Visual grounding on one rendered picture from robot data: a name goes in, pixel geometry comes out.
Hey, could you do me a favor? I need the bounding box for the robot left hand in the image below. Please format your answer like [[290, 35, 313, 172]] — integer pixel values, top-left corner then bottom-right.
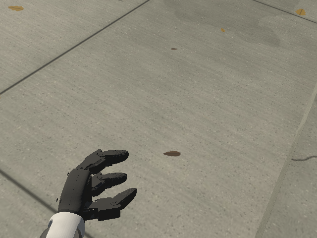
[[56, 149, 137, 223]]

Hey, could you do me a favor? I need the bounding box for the robot left forearm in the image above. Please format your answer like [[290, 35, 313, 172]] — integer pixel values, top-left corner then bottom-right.
[[40, 211, 85, 238]]

